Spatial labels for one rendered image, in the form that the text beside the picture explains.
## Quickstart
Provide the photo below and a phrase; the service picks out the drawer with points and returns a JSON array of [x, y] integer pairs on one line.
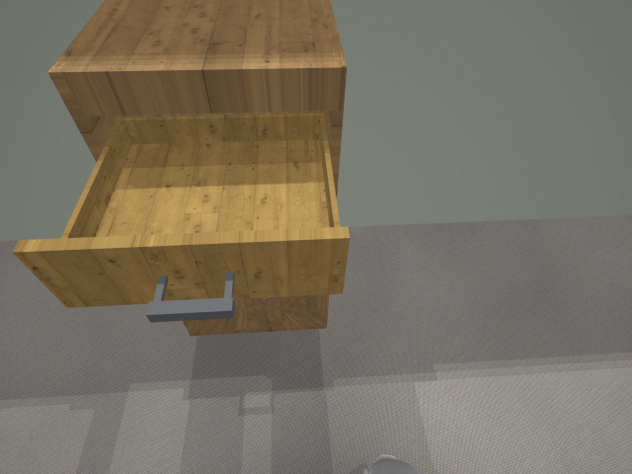
[[194, 198]]

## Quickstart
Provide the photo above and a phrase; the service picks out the right robot shin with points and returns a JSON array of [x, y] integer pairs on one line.
[[385, 456]]

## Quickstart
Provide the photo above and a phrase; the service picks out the handle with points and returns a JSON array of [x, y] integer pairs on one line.
[[159, 310]]

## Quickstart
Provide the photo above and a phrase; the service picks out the cabinet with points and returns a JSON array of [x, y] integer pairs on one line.
[[187, 58]]

